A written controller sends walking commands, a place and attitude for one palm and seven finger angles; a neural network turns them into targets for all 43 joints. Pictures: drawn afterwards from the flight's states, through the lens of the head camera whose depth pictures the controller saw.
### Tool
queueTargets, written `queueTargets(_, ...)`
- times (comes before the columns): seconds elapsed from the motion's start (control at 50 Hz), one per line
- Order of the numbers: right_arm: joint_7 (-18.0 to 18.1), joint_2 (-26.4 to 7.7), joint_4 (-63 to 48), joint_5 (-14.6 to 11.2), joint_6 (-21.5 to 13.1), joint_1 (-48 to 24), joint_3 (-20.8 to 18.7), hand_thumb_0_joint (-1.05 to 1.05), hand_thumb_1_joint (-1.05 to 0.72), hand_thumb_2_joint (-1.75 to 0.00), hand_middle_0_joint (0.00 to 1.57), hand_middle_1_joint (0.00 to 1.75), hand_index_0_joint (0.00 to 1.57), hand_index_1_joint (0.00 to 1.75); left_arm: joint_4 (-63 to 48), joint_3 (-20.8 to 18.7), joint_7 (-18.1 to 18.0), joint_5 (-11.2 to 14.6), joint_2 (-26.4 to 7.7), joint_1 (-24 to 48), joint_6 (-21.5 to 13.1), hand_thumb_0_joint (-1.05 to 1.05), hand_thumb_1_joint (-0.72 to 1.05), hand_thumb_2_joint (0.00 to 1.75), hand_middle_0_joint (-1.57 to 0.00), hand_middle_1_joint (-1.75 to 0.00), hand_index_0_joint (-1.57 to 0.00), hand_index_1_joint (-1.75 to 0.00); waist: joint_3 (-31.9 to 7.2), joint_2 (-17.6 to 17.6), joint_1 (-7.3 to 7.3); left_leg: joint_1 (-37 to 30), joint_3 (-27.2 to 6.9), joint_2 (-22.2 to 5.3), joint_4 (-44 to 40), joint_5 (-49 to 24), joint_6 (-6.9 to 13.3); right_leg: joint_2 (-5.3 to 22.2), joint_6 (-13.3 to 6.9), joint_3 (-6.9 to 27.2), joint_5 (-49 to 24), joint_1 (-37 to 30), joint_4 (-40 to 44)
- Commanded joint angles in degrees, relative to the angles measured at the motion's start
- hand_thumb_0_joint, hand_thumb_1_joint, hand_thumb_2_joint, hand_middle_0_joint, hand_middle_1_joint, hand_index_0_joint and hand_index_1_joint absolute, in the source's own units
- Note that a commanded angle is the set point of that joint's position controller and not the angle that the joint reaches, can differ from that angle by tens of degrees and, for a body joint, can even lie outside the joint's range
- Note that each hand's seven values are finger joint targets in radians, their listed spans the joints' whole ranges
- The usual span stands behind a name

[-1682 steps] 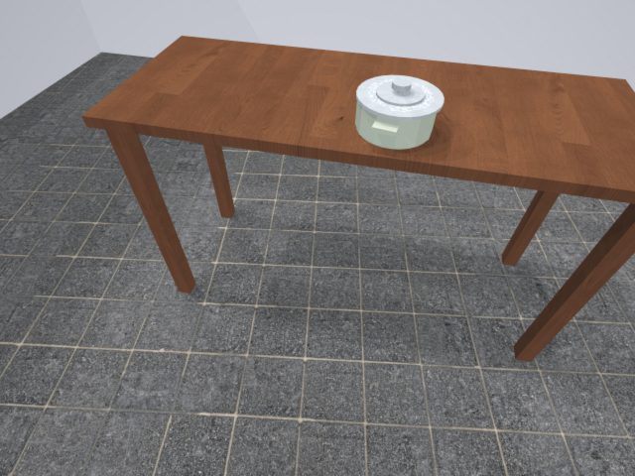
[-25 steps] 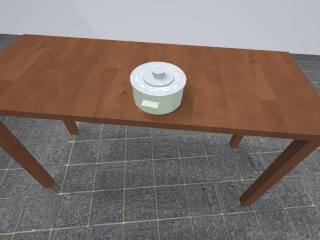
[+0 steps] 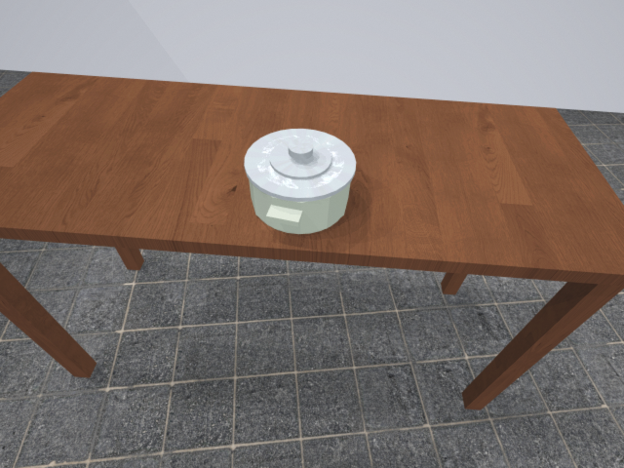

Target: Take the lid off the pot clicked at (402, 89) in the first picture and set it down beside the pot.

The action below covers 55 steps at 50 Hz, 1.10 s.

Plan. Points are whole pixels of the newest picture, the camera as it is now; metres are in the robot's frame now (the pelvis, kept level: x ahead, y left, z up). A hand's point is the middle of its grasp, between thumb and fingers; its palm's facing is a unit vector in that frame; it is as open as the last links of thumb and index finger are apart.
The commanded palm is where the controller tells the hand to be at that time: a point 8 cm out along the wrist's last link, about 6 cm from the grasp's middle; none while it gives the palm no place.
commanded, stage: shuffle to correct the standing spot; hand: left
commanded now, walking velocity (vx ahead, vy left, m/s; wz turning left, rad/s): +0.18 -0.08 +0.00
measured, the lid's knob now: (300, 149) +0.57 +0.06 +0.10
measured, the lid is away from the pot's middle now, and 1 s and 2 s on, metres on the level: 0.01 0.01 0.01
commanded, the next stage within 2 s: come to a stop and stand still in 0.34 s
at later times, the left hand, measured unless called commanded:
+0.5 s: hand out of the picture +0.06 +0.13 -0.18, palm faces +0.05 -0.99 -0.12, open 7.4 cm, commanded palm none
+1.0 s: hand (210, 443) +0.19 +0.17 -0.17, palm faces +0.00 -0.96 -0.26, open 7.4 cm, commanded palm none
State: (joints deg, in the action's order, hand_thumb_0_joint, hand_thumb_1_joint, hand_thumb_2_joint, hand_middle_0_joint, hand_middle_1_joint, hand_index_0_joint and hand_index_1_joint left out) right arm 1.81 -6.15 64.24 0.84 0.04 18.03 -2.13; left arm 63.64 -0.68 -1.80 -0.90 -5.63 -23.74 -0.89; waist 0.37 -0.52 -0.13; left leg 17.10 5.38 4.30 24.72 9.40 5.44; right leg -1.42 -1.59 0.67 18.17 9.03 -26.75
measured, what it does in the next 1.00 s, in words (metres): walks ahead: left foot, then right foot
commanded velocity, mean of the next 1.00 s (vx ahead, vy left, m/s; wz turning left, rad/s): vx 0.01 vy -0.05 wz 0.00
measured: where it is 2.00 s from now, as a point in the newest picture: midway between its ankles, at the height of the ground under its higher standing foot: outside the picture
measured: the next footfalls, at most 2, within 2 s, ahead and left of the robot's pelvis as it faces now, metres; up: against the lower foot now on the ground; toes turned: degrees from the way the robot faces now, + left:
left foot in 0.56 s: +0.20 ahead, +0.08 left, +0.00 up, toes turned +2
right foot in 0.88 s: +0.16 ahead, -0.17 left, +0.00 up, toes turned +1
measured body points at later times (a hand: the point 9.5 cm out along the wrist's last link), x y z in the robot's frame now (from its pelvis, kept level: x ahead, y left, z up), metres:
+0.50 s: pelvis +0.09 -0.02 +0.00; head +0.11 +0.00 +0.45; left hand +0.06 +0.18 -0.17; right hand +0.10 -0.25 -0.15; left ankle +0.11 +0.07 -0.71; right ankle +0.02 -0.14 -0.74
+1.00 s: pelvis +0.12 -0.04 -0.01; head +0.14 -0.04 +0.44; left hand +0.19 +0.22 -0.15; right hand +0.17 -0.27 -0.16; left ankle +0.16 +0.08 -0.74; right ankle +0.12 -0.17 -0.74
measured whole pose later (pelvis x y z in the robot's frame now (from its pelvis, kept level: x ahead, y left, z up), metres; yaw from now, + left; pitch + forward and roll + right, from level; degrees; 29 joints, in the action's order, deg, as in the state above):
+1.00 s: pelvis +0.12 -0.04 -0.01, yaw +0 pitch -1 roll +0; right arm 1.0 -10.1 57.7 1.1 2.1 10.2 -3.0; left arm 55.8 -1.6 -1.8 -1.1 -12.3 -10.9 0.8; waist 3.7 0.6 1.5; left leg 18.2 1.5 -0.4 31.9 12.9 0.2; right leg 0.8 1.2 1.2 17.2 14.2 -32.1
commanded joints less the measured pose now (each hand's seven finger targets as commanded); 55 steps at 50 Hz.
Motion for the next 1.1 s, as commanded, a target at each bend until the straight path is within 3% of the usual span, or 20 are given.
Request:
queueTargets(0.0,0.00,-4.60,-2.48,0.00,-1.75,3.52,-0.92,0.00,-0.90,-0.90,0.20,0.30,0.20,0.30,-0.90,-1.22,0.22,-0.16,-3.55,-6.11,-0.72,0.00,0.90,0.90,-0.20,-0.30,-0.20,-0.30,6.56,-0.23,0.51,-3.31,-13.61,-9.96,-5.71,16.74,-1.73,5.07,-4.26,6.66,8.30,10.05,6.16)
queueTargets(0.14,0.11,-8.04,-2.37,0.29,-2.71,8.03,-2.23,0.00,-0.90,-0.90,0.20,0.30,0.20,0.30,-3.40,-1.56,0.80,-0.65,-3.10,-1.97,-0.76,0.00,0.90,0.90,-0.20,-0.30,-0.20,-0.30,4.50,2.54,1.49,-8.21,-28.50,-21.95,-15.30,20.01,7.91,2.99,-1.55,-0.42,8.96,17.34,-15.46)
queueTargets(0.24,0.13,-6.96,-3.35,0.21,-2.73,2.72,-2.00,0.00,-0.90,-0.90,0.20,0.30,0.20,0.30,-2.32,-1.99,1.39,-0.58,-2.09,-5.00,-1.00,0.00,0.90,0.90,-0.20,-0.30,-0.20,-0.30,3.36,0.26,-2.01,3.93,-15.49,-15.61,-9.99,21.02,2.25,2.69,-1.35,-3.29,1.32,-0.23,0.93)
queueTargets(0.26,0.04,-5.85,-3.55,0.04,-2.61,1.57,-1.82,0.00,-0.90,-0.90,0.20,0.30,0.20,0.30,-1.61,-2.14,1.04,-0.67,-3.03,-6.71,-1.11,0.00,0.90,0.90,-0.20,-0.30,-0.20,-0.30,5.41,-3.53,-2.64,9.88,-10.77,-11.24,-3.43,21.53,-0.43,5.54,-2.75,2.05,3.50,-3.91,6.38)
queueTargets(0.3,-0.64,-3.45,-5.69,0.10,-2.42,-1.04,-1.53,0.00,-0.90,-0.90,0.20,0.30,0.20,0.30,-1.62,-3.20,0.18,-0.39,-8.39,-9.14,-1.19,0.00,0.90,0.90,-0.20,-0.30,-0.20,-0.30,7.47,-11.91,-3.12,18.37,1.14,-3.32,17.83,16.43,-4.19,20.30,-11.43,22.95,16.94,-5.51,17.11)
queueTargets(0.36,-0.86,-4.26,-7.35,-0.02,-2.29,-5.20,-2.31,0.00,-0.90,-0.90,0.20,0.30,0.20,0.30,-2.87,-3.47,-0.47,-0.68,-7.01,-6.17,-2.35,0.00,0.90,0.90,-0.20,-0.30,-0.20,-0.30,7.18,-3.70,-1.93,24.50,-4.28,-6.34,32.31,19.64,-4.03,20.60,-15.44,19.60,-9.63,-8.06,11.44)
queueTargets(0.44,-1.47,-1.95,-8.29,-0.39,-2.31,-4.92,-2.02,0.00,-0.90,-0.90,0.20,0.30,0.20,0.30,-3.69,-3.49,-0.21,-0.89,-7.95,-2.01,-2.51,0.00,0.90,0.90,-0.20,-0.30,-0.20,-0.30,4.62,-7.14,-0.63,12.95,-0.64,-5.21,22.00,13.80,-4.93,15.48,-11.07,7.88,-22.45,-2.90,7.93)
queueTargets(0.5,-0.69,-1.68,-5.70,-0.23,-2.91,1.11,-0.79,0.00,-0.90,-0.90,0.20,0.30,0.20,0.30,-4.37,-2.81,-0.42,-0.29,-7.13,1.11,-1.64,0.00,0.90,0.90,-0.20,-0.30,-0.20,-0.30,3.44,-6.14,2.08,-6.10,-0.26,-4.28,2.00,-4.70,-5.44,9.04,-3.45,-0.09,-31.63,2.25,-2.87)
queueTargets(0.52,-0.19,-5.89,-5.04,0.06,-3.55,4.21,-1.32,0.00,-0.90,-0.90,0.20,0.30,0.20,0.30,-4.47,-2.47,-0.41,-0.14,-6.14,-1.22,-1.54,0.00,0.90,0.90,-0.20,-0.30,-0.20,-0.30,-2.18,2.41,2.21,-16.93,-9.69,-11.42,1.79,-24.51,-2.19,5.90,-0.28,-1.46,-25.03,7.00,-10.45)
queueTargets(0.54,0.26,-10.27,-4.92,-0.11,-3.42,6.81,-2.22,0.00,-0.90,-0.90,0.20,0.30,0.20,0.30,-5.26,-2.10,-0.51,0.67,-5.45,-1.29,-1.32,0.00,0.90,0.90,-0.20,-0.30,-0.20,-0.30,-6.33,9.93,2.79,-21.21,-19.27,-21.54,1.16,-42.41,3.97,2.43,1.95,-3.58,-1.71,9.42,-16.84)
queueTargets(0.56,0.68,-11.12,-4.67,-0.10,-2.60,6.88,-2.06,0.00,-0.90,-0.90,0.20,0.30,0.20,0.30,-5.70,-1.88,-0.99,0.66,-4.93,-0.09,-0.84,0.00,0.90,0.90,-0.20,-0.30,-0.20,-0.30,-3.62,11.50,3.01,-16.07,-20.14,-24.58,-2.05,-52.55,7.44,1.32,1.80,-1.52,17.49,8.88,-22.20)
queueTargets(0.58,1.29,-10.02,-4.40,-0.01,-2.25,4.65,-1.17,0.00,-0.90,-0.90,0.20,0.30,0.20,0.30,-5.12,-2.30,-1.36,0.50,-5.90,1.49,0.15,0.00,0.90,0.90,-0.20,-0.30,-0.20,-0.30,-2.00,14.46,1.88,-12.00,-20.90,-24.04,-2.72,-53.31,7.74,2.32,1.49,1.21,19.15,8.48,-24.32)
queueTargets(0.66,1.55,-10.49,-6.76,0.03,-1.11,-1.84,-1.44,0.00,-0.90,-0.90,0.20,0.30,0.20,0.30,-5.76,-2.52,-1.16,0.52,-6.90,4.44,1.41,0.00,0.90,0.90,-0.20,-0.30,-0.20,-0.30,-1.32,6.25,0.38,-10.12,-18.16,-21.61,-2.97,-44.91,6.27,3.33,1.57,1.52,12.50,8.51,-19.00)
queueTargets(0.78,0.70,-12.05,-9.61,0.64,0.16,-6.85,-2.63,0.00,-0.90,-0.90,0.20,0.30,0.20,0.30,-9.00,-3.15,-0.41,-0.27,-7.59,4.53,2.23,0.00,0.90,0.90,-0.20,-0.30,-0.20,-0.30,-2.91,8.08,-1.20,-3.97,-14.41,-18.81,-4.68,-18.11,2.92,2.76,1.57,0.02,4.16,4.11,-11.68)
queueTargets(0.82,0.09,-10.62,-9.86,0.20,0.57,-6.96,-2.46,0.00,-0.90,-0.90,0.20,0.30,0.20,0.30,-9.35,-3.10,-0.37,-0.77,-9.26,4.41,1.46,0.00,0.90,0.90,-0.20,-0.30,-0.20,-0.30,-1.18,1.68,-1.65,-0.47,-11.61,-13.53,0.43,-4.67,-1.36,3.69,1.88,1.45,-5.98,0.37,3.16)
queueTargets(0.86,-0.60,-7.38,-10.24,-0.14,1.32,-4.69,-2.07,0.00,-0.90,-0.90,0.20,0.30,0.20,0.30,-10.80,-2.90,-0.30,-0.67,-13.78,9.19,0.79,0.00,0.90,0.90,-0.20,-0.30,-0.20,-0.30,1.15,-9.76,1.42,0.41,-5.41,-5.41,6.45,10.58,-6.03,14.93,-3.92,13.99,-6.21,6.78,9.72)
queueTargets(0.88,-1.03,-6.87,-9.82,0.28,1.38,-3.65,-1.94,0.00,-0.90,-0.90,0.20,0.30,0.20,0.30,-11.37,-2.50,-0.04,-0.90,-14.58,11.05,1.05,0.00,0.90,0.90,-0.20,-0.30,-0.20,-0.30,0.99,-4.64,2.40,-4.50,-5.24,-4.48,6.26,9.92,-5.91,15.91,-4.76,13.83,-0.18,12.65,8.88)
queueTargets(0.92,-0.99,-7.34,-8.87,0.40,1.57,-4.08,-1.71,0.00,-0.90,-0.90,0.20,0.30,0.20,0.30,-11.33,-2.25,0.13,-0.53,-13.85,13.18,0.57,0.00,0.90,0.90,-0.20,-0.30,-0.20,-0.30,1.96,-11.46,2.08,-3.60,-5.20,-4.98,8.61,6.50,-5.98,12.63,-3.98,11.75,-4.42,12.00,9.04)
queueTargets(1.02,-1.19,-8.64,-6.91,0.46,0.21,-3.69,-0.48,0.00,-0.90,-0.90,0.20,0.30,0.20,0.30,-9.64,-1.56,0.17,-0.02,-12.03,11.86,0.37,0.00,0.90,0.90,-0.20,-0.30,-0.20,-0.30,1.96,1.00,0.91,-3.86,-10.22,-9.48,-1.31,0.07,-4.89,7.06,-0.29,5.31,-4.03,8.08,4.77)
queueTargets(1.08,-1.15,-9.25,-6.29,0.27,-0.44,-4.31,-0.15,0.00,-0.90,-0.90,0.20,0.30,0.20,0.30,-7.57,-1.48,0.02,0.07,-11.43,9.25,0.07,0.00,0.90,0.90,-0.20,-0.30,-0.20,-0.30,0.96,2.81,-0.30,-1.53,-11.71,-10.22,-3.91,0.51,-4.38,6.18,0.51,3.78,-7.02,2.46,4.49)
